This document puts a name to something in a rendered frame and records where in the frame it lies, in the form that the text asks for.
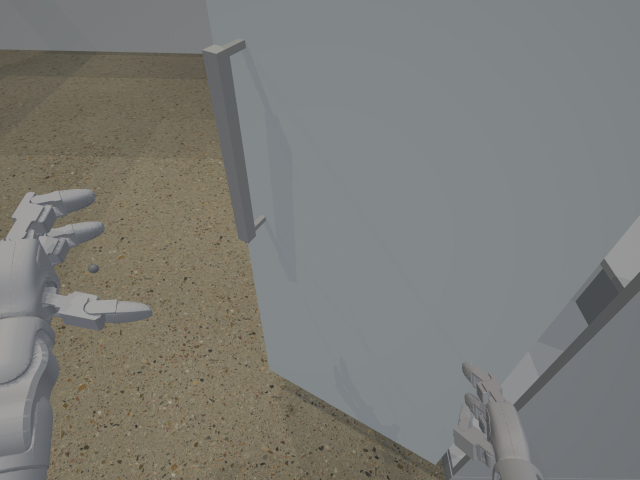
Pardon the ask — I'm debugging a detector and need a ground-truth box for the left robot forearm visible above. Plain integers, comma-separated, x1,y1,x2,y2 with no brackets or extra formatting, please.
0,316,59,480

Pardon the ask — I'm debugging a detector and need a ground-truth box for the robot right hand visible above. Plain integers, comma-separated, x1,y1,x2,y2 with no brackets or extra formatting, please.
453,362,532,470

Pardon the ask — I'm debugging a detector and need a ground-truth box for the right robot forearm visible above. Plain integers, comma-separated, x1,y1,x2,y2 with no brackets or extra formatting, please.
492,459,544,480

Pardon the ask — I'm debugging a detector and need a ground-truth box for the fridge door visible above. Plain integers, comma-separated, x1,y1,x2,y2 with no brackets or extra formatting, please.
206,0,640,465

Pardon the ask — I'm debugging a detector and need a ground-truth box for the robot left hand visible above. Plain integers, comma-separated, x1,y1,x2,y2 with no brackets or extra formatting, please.
0,189,152,331

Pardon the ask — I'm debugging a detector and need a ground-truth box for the handle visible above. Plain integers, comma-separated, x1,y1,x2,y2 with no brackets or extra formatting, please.
202,38,266,244

